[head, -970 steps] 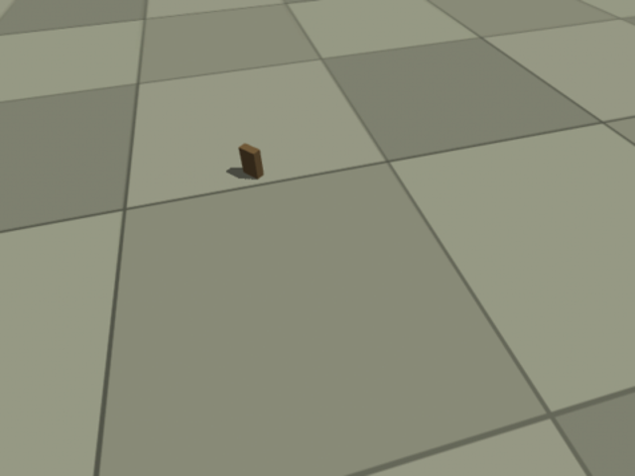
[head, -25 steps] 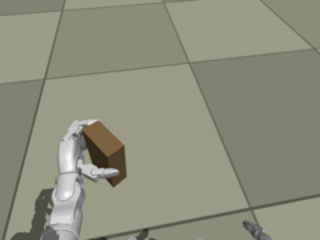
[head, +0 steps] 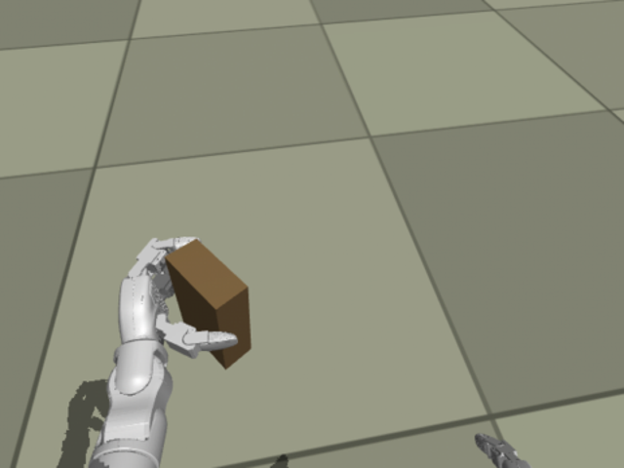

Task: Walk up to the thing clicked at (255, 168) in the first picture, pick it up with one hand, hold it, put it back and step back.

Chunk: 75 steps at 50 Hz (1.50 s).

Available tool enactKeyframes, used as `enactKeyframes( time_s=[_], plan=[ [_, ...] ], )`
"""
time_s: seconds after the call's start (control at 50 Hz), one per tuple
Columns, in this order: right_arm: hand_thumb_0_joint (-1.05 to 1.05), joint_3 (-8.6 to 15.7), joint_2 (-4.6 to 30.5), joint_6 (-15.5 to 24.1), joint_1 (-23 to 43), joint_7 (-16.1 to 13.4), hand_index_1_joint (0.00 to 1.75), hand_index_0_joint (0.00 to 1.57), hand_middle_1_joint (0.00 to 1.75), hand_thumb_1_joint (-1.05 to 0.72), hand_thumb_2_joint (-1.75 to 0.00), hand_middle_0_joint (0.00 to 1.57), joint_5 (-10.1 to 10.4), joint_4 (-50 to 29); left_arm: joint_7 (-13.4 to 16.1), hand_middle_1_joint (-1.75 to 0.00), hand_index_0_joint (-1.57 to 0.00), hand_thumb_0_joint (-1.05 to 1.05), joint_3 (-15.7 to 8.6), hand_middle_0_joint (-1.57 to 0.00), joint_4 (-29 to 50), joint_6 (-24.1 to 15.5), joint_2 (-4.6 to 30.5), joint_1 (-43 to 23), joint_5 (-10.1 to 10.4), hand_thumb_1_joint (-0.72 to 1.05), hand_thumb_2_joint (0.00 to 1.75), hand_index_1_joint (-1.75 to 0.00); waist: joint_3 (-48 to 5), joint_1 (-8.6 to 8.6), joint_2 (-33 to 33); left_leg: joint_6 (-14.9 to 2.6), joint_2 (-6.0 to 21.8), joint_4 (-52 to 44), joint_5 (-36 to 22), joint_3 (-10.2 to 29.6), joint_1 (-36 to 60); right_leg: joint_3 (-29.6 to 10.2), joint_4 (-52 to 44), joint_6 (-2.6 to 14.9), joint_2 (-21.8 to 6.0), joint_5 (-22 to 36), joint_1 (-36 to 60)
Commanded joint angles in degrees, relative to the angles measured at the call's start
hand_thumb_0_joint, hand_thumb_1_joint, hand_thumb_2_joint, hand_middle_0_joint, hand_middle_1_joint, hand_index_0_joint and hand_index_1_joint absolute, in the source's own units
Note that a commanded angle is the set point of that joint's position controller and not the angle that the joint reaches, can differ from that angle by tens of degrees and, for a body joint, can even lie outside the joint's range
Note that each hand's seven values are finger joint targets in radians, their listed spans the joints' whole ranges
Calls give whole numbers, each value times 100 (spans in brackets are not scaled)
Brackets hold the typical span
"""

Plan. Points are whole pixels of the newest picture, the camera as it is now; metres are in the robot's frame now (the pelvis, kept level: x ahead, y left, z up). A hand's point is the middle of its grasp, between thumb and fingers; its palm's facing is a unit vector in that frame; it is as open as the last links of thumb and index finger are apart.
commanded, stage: hold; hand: left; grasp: from the side
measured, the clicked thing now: (211, 307) +0.34 +0.15 +0.01
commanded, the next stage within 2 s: none
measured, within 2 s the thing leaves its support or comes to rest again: neither
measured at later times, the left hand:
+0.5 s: hand (188, 299) +0.33 +0.17 +0.05, palm faces +0.18 -0.98 -0.03, open 13.3 cm
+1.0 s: hand (189, 295) +0.34 +0.17 +0.05, palm faces +0.18 -0.98 -0.02, open 13.3 cm
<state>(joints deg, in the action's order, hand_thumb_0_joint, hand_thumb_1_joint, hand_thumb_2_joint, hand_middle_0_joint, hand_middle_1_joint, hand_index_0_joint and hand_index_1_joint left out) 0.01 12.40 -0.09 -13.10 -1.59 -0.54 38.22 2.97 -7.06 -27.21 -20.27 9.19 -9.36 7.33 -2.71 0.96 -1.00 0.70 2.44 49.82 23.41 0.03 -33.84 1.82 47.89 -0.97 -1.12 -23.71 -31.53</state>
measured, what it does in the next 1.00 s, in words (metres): stands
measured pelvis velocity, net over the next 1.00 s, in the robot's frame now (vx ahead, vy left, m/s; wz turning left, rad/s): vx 0.00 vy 0.00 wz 0.00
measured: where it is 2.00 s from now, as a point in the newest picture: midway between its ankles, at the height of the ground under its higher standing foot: outside the picture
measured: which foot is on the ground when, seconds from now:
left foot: down 0.00-1.00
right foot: down 0.00-1.00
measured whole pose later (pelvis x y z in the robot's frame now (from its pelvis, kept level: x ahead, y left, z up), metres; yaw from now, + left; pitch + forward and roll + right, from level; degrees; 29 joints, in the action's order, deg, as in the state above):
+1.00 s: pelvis +0.00 +0.00 +0.01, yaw +0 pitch +6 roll -1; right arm -0.1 12.4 0.6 -13.0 -1.5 -0.1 39.0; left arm 2.4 -7.5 -28.8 -20.8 9.2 -9.6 7.6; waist -1.9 0.9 -0.8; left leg 0.8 2.3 46.3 21.7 -0.2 -30.3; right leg 1.7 44.7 -0.9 -1.2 -22.2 -28.2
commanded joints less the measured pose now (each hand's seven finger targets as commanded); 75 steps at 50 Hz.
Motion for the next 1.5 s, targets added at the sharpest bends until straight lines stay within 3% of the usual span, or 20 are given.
enactKeyframes(
  time_s=[0.0, 0.16, 0.2, 0.28, 0.32, 0.4, 0.42, 0.5, 0.58, 0.66, 0.72, 0.82, 0.84, 0.92, 0.96, 1.08, 1.28, 1.36, 1.42, 1.48],
  plan=[
    [0, 290, 760, 199, 161, -39, 30, 20, 30, -93, -90, 20, 13, -697, 39, -131, -117, 0, -329, -115, 1450, -553, 739, -1963, 47, -28, 106, -131, -1670, 4, 14, -54, -163, -769, -1312, 26, 1009, 41, -665, 136, 178, 1552, 706],
    [0, 256, 722, 216, 159, -62, 30, 20, 30, -92, -90, 20, 17, -652, 22, -133, -117, 0, -157, -116, 1677, -511, 704, -2242, 43, -26, 110, -134, -1705, 71, -58, -42, -154, -886, -1290, 41, 1160, 53, -759, 137, 180, 1520, 783],
    [0, 254, 727, 228, 214, -52, 30, 20, 30, -92, -90, 20, 19, -657, 6, -134, -119, 0, -162, -117, 1030, -454, 590, -1863, 22, -26, 110, -134, -1332, 74, 165, -72, -160, -921, -1035, 24, 931, 54, -835, 123, 179, 1310, 663],
    [0, 276, 740, 256, 217, -31, 30, 20, 30, -92, -91, 20, 22, -664, -3, -135, -119, 0, -394, -117, 1647, -618, 911, -2374, 70, -25, 113, -136, -1689, -41, -209, -40, -190, -956, -1047, -1, 1112, 27, -841, 146, 144, 1291, 801],
    [0, 251, 735, 259, 237, -13, 30, 20, 30, -92, -90, 20, 23, -732, -45, -135, -119, 0, -158, -116, 1259, -562, 596, -1948, 71, -24, 112, -136, -1511, 9, 41, -46, -171, -955, -1147, 19, 1071, 58, -838, 143, 178, 1359, 829],
    [0, 263, 752, 257, 214, -16, 30, 20, 30, -93, -91, 20, 37, -689, -38, -135, -117, 0, -421, -116, 1592, -667, 943, -2302, 75, -27, 113, -136, -1737, -13, -190, -30, -169, -948, -1258, 15, 1225, 30, -813, 150, 172, 1455, 853],
    [0, 244, 727, 257, 199, -26, 30, 20, 30, -93, -91, 20, 27, -679, -60, -136, -119, 0, -225, -117, 1253, -606, 673, -2004, 81, -26, 113, -137, -1654, 53, 5, -49, -167, -931, -1272, 17, 1159, 32, -837, 129, 174, 1500, 866],
    [0, 244, 737, 279, 192, -34, 30, 20, 30, -93, -91, 20, 45, -677, -38, -135, -118, 0, -360, -116, 1620, -657, 807, -2204, 150, -28, 114, -136, -1714, -4, -99, -38, -163, -985, -1253, 35, 1224, 44, -845, 146, 178, 1457, 894],
    [0, 233, 729, 285, 211, -54, 30, 20, 30, -93, -91, 20, 46, -632, -91, -135, -117, 0, -129, -116, 1200, -593, 602, -2098, 114, -28, 114, -136, -1394, 118, 108, -86, -188, -985, -1083, -15, 1076, -5, -950, 100, 143, 1403, 783],
    [0, 261, 743, 277, 203, -50, 30, 20, 30, -92, -91, 20, 47, -620, -87, -135, -117, 0, -368, -115, 1532, -649, 917, -2291, 107, -27, 113, -135, -1578, 2, -34, -67, -203, -1006, -1119, -19, 1167, -7, -953, 114, 134, 1410, 914],
    [0, 242, 709, 297, 231, -38, 30, 20, 30, -93, -91, 20, 53, -653, -90, -138, -120, 0, -199, -118, 1421, -614, 674, -1995, 114, -26, 116, -138, -1508, 11, 72, -67, -207, -1028, -1126, -24, 1154, 7, -960, 107, 138, 1421, 980],
    [0, 256, 745, 293, 218, -41, 30, 20, 30, -92, -91, 20, 57, -594, -64, -135, -117, 0, -275, -115, 982, -571, 605, -1795, 141, -27, 115, -136, -1442, 48, 123, -71, -180, -992, -1337, 8, 1162, 33, -917, 117, 162, 1595, 857],
    [0, 251, 720, 287, 184, -49, 30, 20, 30, -92, -91, 20, 59, -596, -38, -135, -117, 0, -355, -115, 1542, -634, 777, -2152, 156, -26, 115, -136, -1584, 5, 14, -63, -179, -986, -1387, 13, 1196, 25, -902, 119, 153, 1653, 904],
    [0, 276, 758, 274, 137, -33, 30, 20, 30, -92, -91, 20, 48, -585, -73, -135, -116, 0, -234, -114, 1365, -641, 663, -1932, 116, -27, 114, -136, -1700, 21, 68, -64, -160, -954, -1679, 28, 1340, 42, -833, 125, 168, 1887, 986],
    [0, 300, 774, 270, 158, -32, 30, 20, 30, -92, -91, 20, 42, -609, -74, -137, -118, 0, -390, -116, 1535, -676, 891, -2053, 90, -25, 117, -138, -1829, -17, -110, -57, -171, -936, -1748, 23, 1408, 26, -833, 136, 159, 1902, 1022],
    [0, 275, 764, 268, 182, -48, 30, 20, 30, -93, -91, 20, 56, -587, -77, -136, -118, 0, -289, -117, 1159, -602, 594, -1900, 192, -28, 115, -137, -1481, 66, 118, -68, -159, -987, -1464, 30, 1262, 40, -908, 117, 170, 1685, 887],
    [0, 294, 745, 260, 179, -22, 30, 20, 30, -93, -91, 20, 45, -630, -101, -138, -118, 0, -318, -116, 1713, -731, 812, -2100, 130, -28, 117, -138, -1740, 6, -77, -58, -180, -945, -1573, 10, 1370, 17, -865, 127, 148, 1794, 959],
    [0, 285, 764, 270, 193, -22, 30, 20, 30, -93, -91, 20, 52, -655, -65, -137, -118, 0, -228, -116, 1326, -630, 587, -1765, 139, -29, 117, -138, -1589, 34, 136, -72, -166, -940, -1636, 22, 1280, 40, -860, 115, 167, 1855, 1001],
    [0, 301, 779, 256, 222, -14, 30, 20, 30, -92, -91, 20, 53, -659, -56, -139, -119, 0, -383, -117, 1537, -702, 825, -2111, 130, -27, 119, -139, -1622, -10, -127, -36, -141, -1009, -1545, 53, 1315, 65, -822, 160, 185, 1672, 872],
    [0, 277, 740, 238, 173, -24, 30, 20, 30, -92, -91, 20, 46, -627, -113, -140, -120, 0, -265, -118, 1360, -693, 738, -1824, 106, -25, 120, -141, -1479, 30, -27, -66, -168, -982, -1445, 27, 1204, 37, -872, 131, 162, 1657, 847]
  ],
)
